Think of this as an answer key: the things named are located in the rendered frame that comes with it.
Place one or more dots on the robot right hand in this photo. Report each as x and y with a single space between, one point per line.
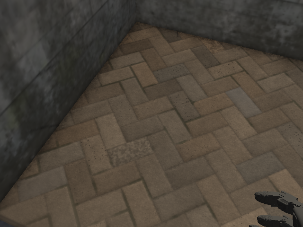
286 203

